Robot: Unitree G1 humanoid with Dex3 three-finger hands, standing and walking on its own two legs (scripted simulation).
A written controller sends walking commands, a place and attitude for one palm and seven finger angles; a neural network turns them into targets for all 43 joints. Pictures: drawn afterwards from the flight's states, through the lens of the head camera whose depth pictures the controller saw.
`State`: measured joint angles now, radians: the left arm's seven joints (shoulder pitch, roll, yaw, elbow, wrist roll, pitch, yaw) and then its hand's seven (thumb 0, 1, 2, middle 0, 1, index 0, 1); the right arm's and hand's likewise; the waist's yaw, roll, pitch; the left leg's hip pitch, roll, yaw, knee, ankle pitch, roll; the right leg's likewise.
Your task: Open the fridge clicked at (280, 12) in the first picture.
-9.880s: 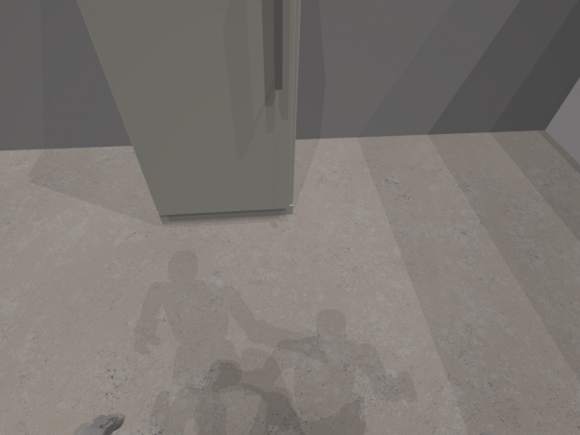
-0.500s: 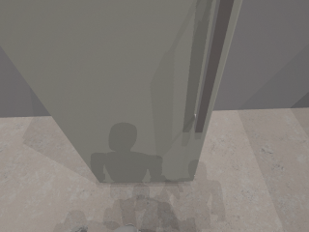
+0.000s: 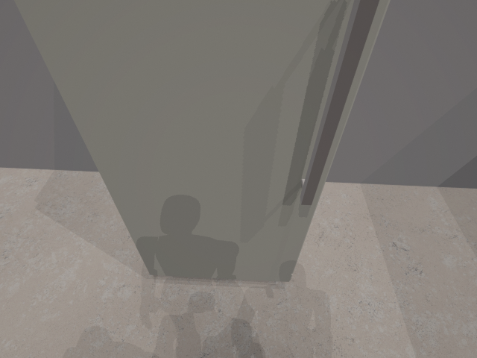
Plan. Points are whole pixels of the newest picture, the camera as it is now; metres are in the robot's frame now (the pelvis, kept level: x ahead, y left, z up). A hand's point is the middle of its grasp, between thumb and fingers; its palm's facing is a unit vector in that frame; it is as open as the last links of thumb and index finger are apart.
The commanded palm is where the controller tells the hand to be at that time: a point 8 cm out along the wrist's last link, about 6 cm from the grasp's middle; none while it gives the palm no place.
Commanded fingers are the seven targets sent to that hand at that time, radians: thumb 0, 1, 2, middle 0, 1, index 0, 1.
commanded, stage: come to a stop and stand still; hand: right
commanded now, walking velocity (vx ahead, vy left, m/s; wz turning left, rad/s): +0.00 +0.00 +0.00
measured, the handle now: (328, 111) +0.51 -0.13 +0.17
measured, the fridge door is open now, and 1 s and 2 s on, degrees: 0 0 0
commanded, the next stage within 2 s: look again from close up in 0.38 s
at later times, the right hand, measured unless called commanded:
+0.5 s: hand out of the picture -0.02 -0.19 -0.18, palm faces +0.02 +0.98 -0.18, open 7.3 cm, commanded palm none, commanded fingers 0.00 -0.90 -0.90 0.20 0.30 0.20 0.30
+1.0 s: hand out of the picture -0.10 -0.23 -0.18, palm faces +0.05 +0.98 -0.20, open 7.3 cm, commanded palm none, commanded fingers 0.00 -0.90 -0.90 0.20 0.30 0.20 0.30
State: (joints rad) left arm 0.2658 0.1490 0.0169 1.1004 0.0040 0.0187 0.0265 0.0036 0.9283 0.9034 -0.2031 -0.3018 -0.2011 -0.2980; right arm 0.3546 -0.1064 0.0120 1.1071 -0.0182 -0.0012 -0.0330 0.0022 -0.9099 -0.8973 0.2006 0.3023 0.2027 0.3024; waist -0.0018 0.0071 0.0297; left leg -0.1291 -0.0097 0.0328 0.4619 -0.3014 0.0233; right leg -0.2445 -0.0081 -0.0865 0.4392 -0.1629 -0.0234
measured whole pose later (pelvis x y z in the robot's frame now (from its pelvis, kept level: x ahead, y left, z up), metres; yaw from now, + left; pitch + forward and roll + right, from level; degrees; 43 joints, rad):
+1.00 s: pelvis -0.05 -0.05 +0.00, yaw -1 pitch -2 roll +2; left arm 0.26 0.21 0.02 1.01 0.01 0.01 0.01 0.01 0.91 0.90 -0.20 -0.30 -0.20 -0.30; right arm 0.44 -0.20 0.00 1.03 -0.04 0.00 -0.03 0.00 -0.91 -0.90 0.20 0.30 0.20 0.30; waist -0.01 0.01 -0.01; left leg -0.22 0.02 0.02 0.49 -0.26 0.00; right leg -0.33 0.03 -0.09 0.45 -0.11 -0.09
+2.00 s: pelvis -0.19 -0.14 -0.01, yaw +1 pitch -3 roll +1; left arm 0.32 0.16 0.03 1.01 0.01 0.01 0.02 0.00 0.91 0.90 -0.20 -0.30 -0.20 -0.30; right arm 0.35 -0.24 -0.04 1.01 -0.03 0.03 -0.03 0.01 -0.91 -0.90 0.20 0.30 0.20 0.30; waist -0.01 0.07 0.01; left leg -0.30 0.07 0.07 0.64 -0.33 -0.01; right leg -0.27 0.01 0.00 0.60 -0.33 -0.03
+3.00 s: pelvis -0.23 -0.16 +0.00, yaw +2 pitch +0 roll +0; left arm 0.31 0.12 0.00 1.12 0.00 0.00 0.03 0.01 0.92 0.90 -0.20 -0.30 -0.20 -0.30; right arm 0.40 -0.10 0.01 1.10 -0.02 -0.02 -0.04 0.00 -0.91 -0.90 0.20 0.30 0.20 0.30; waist 0.00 0.01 0.01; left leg -0.14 -0.01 0.01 0.43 -0.29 0.01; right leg -0.28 0.04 -0.04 0.41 -0.12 -0.05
